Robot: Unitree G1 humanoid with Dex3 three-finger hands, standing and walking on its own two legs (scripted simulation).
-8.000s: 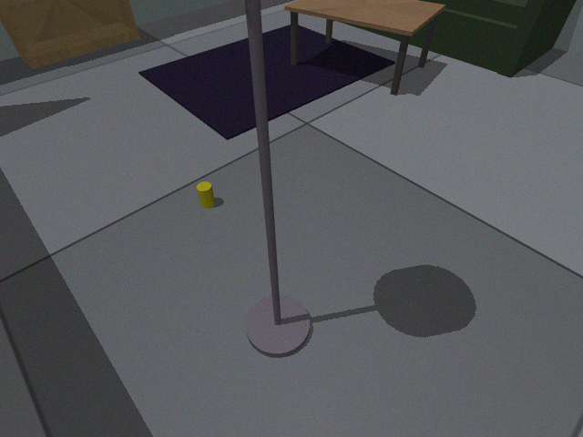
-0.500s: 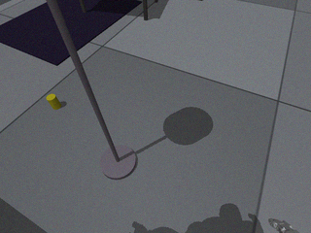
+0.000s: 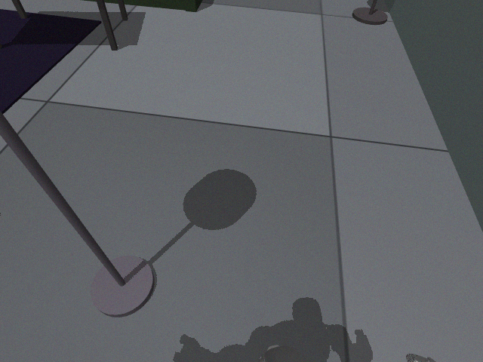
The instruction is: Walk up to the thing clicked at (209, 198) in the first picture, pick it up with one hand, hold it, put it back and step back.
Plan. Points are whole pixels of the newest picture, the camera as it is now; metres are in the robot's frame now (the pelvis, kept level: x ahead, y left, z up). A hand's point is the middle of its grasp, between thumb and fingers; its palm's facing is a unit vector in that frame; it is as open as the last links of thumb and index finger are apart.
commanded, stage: walk up
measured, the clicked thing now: out of the picture +0.87 +1.14 -0.70
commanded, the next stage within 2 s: stand in 1.52 s
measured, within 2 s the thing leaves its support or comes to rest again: neither
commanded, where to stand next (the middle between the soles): +0.08 -0.01 m, yaw -19 degrees
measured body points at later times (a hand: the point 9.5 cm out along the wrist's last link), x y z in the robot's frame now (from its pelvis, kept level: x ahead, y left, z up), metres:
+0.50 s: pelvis -0.01 +0.00 -0.02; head +0.02 -0.02 +0.43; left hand +0.14 +0.29 -0.12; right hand +0.00 -0.33 -0.14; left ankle +0.05 +0.12 -0.72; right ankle +0.02 -0.14 -0.72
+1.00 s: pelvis +0.00 +0.00 +0.00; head +0.00 -0.01 +0.45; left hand +0.17 +0.26 -0.12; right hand -0.03 -0.32 -0.12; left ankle +0.05 +0.12 -0.72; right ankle -0.01 -0.12 -0.72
